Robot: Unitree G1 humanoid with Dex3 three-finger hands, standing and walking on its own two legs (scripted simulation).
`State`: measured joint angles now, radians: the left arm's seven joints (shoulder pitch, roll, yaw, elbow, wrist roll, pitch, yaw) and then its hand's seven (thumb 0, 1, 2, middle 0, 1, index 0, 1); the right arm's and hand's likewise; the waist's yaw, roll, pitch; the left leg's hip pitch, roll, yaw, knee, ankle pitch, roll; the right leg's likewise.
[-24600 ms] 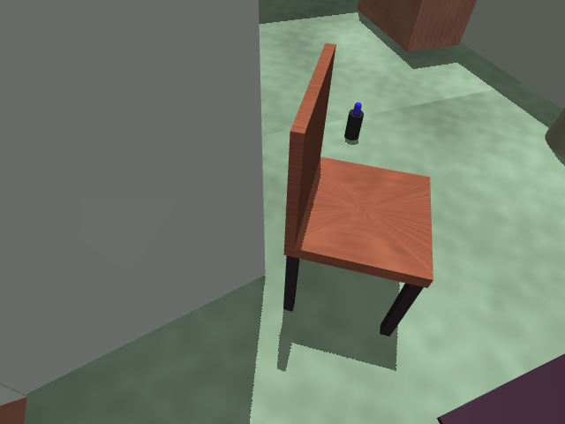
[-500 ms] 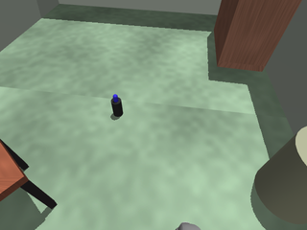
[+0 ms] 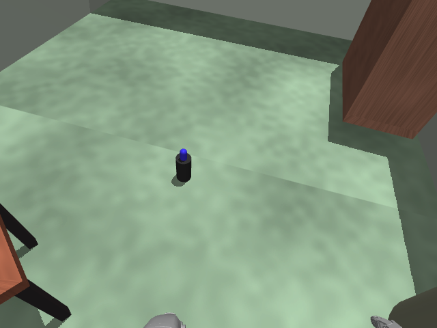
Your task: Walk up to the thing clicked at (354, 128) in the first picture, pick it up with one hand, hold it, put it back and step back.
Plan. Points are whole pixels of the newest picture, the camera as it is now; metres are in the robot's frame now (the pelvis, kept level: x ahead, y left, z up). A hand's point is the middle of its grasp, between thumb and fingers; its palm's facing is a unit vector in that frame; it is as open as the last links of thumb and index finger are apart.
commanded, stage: walk up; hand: left
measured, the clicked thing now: (183, 163) +0.98 +0.18 -0.64
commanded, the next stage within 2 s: none
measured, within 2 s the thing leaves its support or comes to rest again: neither
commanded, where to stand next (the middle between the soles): +0.62 -0.03 m, yaw -1 degrees
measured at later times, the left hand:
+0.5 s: hand (107, 260) +0.26 +0.24 -0.11, palm faces -0.07 -0.90 -0.43, open 7.4 cm
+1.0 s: hand (116, 223) +0.36 +0.26 -0.15, palm faces -0.07 -0.94 -0.33, open 7.4 cm
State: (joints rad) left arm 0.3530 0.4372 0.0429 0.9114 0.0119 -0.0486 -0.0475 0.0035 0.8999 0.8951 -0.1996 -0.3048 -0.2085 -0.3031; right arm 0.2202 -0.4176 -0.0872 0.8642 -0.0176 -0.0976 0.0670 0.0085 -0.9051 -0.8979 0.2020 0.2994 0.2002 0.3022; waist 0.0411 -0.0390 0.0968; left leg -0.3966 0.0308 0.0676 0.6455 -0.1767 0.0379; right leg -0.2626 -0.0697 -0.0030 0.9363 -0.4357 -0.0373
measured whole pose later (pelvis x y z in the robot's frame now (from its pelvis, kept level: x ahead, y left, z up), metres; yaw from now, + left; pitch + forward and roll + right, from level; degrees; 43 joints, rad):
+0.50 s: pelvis +0.16 -0.05 +0.01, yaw -2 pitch -3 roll +0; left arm 0.25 0.43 0.07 0.91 0.02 -0.09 -0.07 0.00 0.90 0.90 -0.20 -0.30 -0.21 -0.30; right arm 0.35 -0.44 -0.07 0.91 -0.01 -0.05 0.04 0.01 -0.90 -0.90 0.20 0.30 0.20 0.30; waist -0.01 0.05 0.07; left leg -0.23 0.06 0.03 0.83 -0.44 0.03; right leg -0.34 -0.04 -0.04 0.61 -0.21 0.00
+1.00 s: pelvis +0.32 -0.01 +0.01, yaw -1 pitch -4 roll +0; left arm 0.32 0.45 0.04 0.91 0.00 -0.03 -0.04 0.00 0.90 0.90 -0.20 -0.30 -0.21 -0.30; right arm 0.27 -0.39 -0.06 0.86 0.00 -0.09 0.05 0.01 -0.90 -0.90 0.20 0.30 0.20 0.30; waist 0.00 -0.07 0.10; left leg -0.30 0.03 0.09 0.57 -0.21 0.04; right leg -0.42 -0.04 0.02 1.08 -0.39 -0.04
